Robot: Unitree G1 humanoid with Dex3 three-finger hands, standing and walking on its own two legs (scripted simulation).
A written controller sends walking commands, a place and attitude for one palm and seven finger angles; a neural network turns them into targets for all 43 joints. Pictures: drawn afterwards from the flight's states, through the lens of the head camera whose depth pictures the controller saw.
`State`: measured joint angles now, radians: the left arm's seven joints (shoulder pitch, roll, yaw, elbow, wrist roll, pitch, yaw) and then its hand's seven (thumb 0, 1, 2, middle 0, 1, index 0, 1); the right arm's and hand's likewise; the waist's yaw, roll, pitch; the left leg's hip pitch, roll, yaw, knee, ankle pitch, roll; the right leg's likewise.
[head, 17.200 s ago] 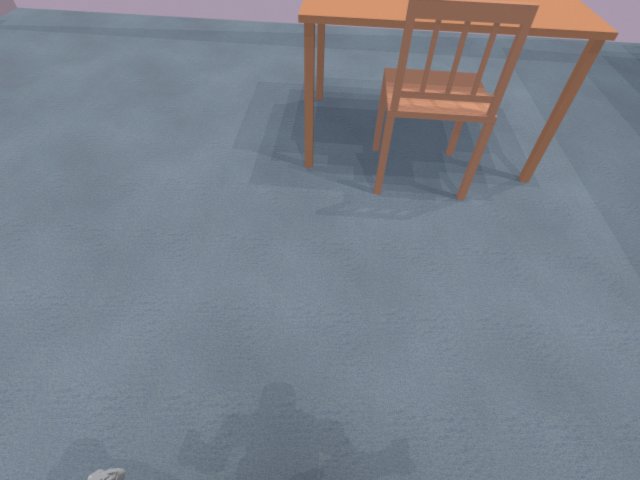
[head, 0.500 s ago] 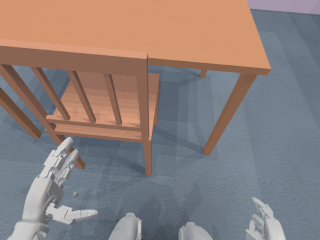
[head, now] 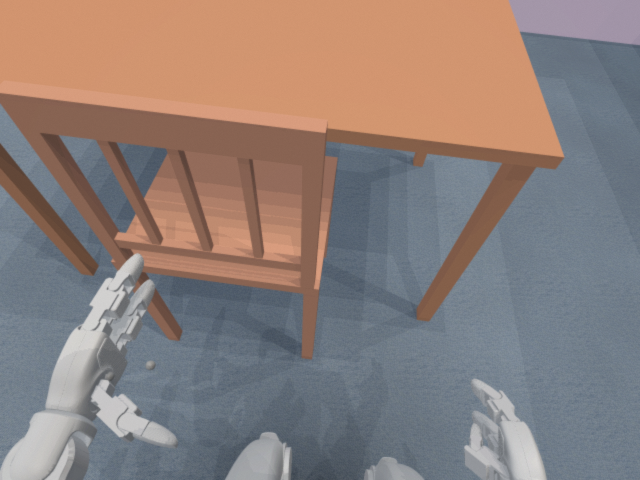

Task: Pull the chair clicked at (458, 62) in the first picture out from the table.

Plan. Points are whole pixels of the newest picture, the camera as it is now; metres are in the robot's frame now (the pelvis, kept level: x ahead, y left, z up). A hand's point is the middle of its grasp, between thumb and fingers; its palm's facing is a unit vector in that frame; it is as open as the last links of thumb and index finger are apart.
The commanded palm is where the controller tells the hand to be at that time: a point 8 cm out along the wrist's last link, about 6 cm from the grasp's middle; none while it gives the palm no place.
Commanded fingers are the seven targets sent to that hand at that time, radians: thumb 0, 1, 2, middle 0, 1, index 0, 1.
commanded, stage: raise the hand toward the chair's back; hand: left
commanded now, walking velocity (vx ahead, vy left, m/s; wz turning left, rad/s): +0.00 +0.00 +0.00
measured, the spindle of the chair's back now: (193, 204) +0.52 +0.24 -0.03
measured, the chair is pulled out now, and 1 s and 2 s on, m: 0.00 0.00 0.00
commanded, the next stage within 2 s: aim the fingers beside a spindle in 0.52 s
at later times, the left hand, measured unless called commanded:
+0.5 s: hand (159, 358) +0.24 +0.19 +0.04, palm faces -0.07 -1.00 -0.05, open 16.9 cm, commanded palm +0.22 +0.25 +0.05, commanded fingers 0.00 -0.50 0.30 -0.06 -0.08 -0.06 -0.08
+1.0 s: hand (186, 337) +0.27 +0.18 +0.03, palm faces -0.09 -1.00 -0.04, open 16.9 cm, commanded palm +0.26 +0.23 +0.03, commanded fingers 0.00 -0.50 0.30 -0.06 -0.08 -0.06 -0.08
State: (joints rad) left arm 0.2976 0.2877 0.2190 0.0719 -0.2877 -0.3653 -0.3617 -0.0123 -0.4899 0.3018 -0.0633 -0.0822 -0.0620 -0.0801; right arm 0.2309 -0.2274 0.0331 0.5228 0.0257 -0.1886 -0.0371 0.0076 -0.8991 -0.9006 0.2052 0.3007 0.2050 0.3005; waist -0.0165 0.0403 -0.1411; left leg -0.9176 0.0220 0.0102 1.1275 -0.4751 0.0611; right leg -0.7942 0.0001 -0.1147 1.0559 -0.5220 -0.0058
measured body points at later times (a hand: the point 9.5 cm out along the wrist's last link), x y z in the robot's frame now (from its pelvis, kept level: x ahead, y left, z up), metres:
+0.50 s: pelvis +0.00 -0.01 +0.00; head +0.07 +0.01 +0.45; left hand +0.24 +0.25 +0.05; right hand +0.17 -0.25 -0.07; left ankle +0.04 +0.08 -0.66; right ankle +0.00 -0.12 -0.66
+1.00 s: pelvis +0.00 -0.02 -0.01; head +0.08 -0.01 +0.44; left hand +0.27 +0.23 +0.04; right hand +0.16 -0.27 -0.09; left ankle +0.04 +0.08 -0.66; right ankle +0.00 -0.12 -0.66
